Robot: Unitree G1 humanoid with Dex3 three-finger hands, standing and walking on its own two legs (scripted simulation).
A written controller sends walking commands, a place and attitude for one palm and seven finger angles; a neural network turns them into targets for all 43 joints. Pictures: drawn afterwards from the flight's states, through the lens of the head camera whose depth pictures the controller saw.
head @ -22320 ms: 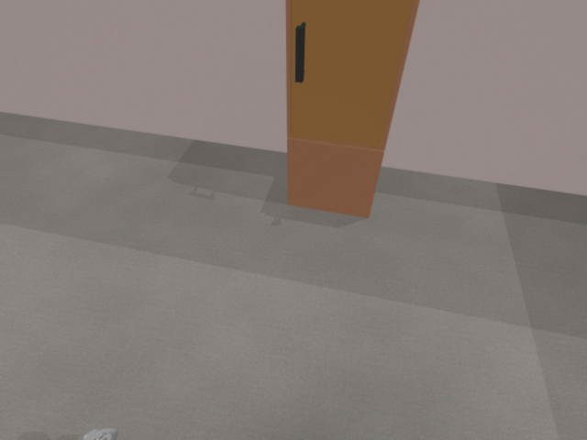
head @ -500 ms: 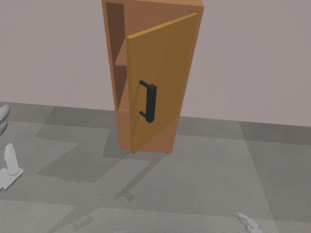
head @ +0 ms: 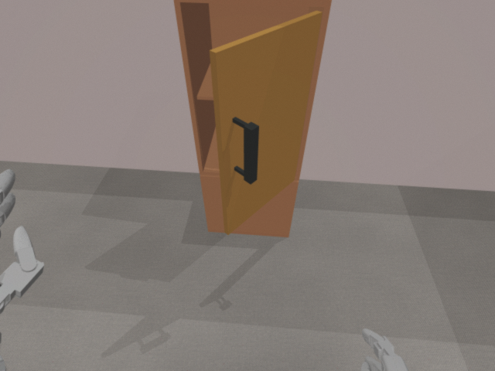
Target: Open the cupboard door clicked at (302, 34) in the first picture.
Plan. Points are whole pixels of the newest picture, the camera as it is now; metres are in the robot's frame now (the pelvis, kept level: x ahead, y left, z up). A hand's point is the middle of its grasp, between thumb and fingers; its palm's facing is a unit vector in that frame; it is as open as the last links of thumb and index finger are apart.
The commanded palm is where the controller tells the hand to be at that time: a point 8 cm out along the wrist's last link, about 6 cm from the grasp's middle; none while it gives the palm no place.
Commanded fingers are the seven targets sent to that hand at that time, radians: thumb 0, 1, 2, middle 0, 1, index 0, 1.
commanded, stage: stop stepping back and stand still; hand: left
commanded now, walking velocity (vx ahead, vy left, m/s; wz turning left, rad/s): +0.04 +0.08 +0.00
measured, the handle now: (244, 151) +0.61 +0.06 +0.01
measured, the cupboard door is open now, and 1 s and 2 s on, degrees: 51 51 51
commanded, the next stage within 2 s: let the arm hang, fingers relaxed in 0.30 s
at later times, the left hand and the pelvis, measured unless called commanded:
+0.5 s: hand (84, 294) +0.21 +0.27 +0.04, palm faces +0.21 -0.84 -0.51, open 7.4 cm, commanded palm none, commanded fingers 0.00 0.90 0.90 -0.20 -0.30 -0.20 -0.30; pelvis +0.01 +0.01 +0.00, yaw +2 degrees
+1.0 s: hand out of the picture -0.05 +0.19 -0.16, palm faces +0.06 -0.97 -0.25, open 7.3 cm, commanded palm none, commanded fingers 0.00 0.90 0.90 -0.20 -0.30 -0.20 -0.30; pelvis +0.00 +0.00 +0.01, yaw +2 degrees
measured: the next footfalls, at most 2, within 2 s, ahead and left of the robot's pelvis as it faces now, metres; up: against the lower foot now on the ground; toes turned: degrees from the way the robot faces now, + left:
none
